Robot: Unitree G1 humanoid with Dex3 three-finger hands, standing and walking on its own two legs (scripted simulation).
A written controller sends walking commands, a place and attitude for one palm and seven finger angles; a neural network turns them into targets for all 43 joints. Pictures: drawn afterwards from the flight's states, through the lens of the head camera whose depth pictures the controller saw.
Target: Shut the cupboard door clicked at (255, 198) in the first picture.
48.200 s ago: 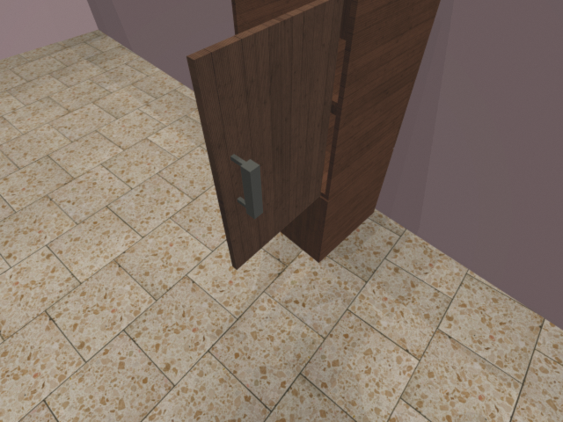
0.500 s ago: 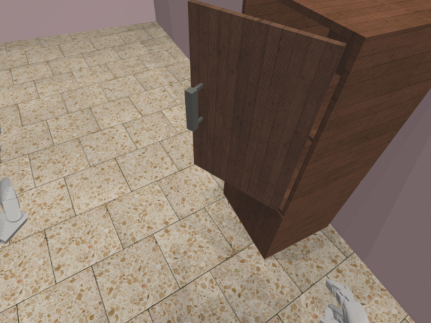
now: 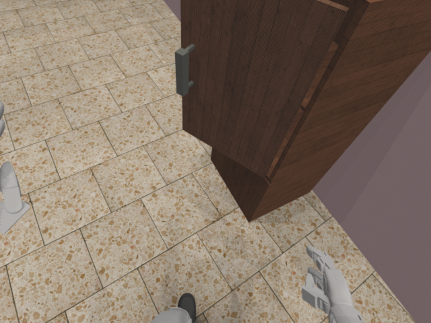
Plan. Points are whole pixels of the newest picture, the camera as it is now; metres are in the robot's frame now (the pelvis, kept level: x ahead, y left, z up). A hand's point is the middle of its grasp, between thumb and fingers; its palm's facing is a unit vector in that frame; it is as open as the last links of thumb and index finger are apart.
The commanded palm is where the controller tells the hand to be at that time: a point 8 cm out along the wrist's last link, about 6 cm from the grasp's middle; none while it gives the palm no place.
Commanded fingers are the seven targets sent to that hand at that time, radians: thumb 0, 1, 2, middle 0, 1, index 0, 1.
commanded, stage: step back with the hand held close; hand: left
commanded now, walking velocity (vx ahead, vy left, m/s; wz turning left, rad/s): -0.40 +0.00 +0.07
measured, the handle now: (186, 70) +0.75 +0.16 -0.02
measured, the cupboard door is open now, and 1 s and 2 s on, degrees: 28 28 28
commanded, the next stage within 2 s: stop stepping back and stand still in 0.08 s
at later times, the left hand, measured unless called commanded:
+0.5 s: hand out of the picture +0.07 +0.25 +0.16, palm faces +0.44 -0.84 -0.33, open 7.4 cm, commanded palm +0.01 +0.29 +0.18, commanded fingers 0.00 0.90 0.90 -0.20 -0.30 -0.20 -0.30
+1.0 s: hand out of the picture -0.02 +0.31 +0.17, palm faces +0.47 -0.81 -0.36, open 7.5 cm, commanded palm -0.10 +0.34 +0.18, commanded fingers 0.00 0.90 0.90 -0.20 -0.30 -0.20 -0.30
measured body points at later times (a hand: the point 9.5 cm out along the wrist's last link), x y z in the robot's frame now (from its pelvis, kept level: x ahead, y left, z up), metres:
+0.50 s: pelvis -0.13 -0.01 -0.01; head -0.17 +0.01 +0.44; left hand +0.04 +0.29 +0.17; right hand +0.00 -0.28 -0.07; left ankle -0.05 +0.07 -0.73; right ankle -0.20 -0.11 -0.73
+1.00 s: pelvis -0.23 +0.04 -0.01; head -0.24 +0.08 +0.44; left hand -0.05 +0.35 +0.19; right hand -0.08 -0.19 -0.07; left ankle -0.16 +0.15 -0.73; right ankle -0.21 -0.08 -0.67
